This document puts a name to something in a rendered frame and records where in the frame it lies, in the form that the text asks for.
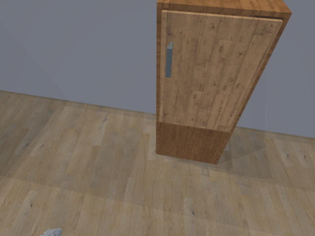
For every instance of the cupboard door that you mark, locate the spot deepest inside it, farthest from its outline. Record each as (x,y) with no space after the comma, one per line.
(215,61)

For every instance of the handle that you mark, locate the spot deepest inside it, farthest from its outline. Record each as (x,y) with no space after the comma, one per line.
(169,60)

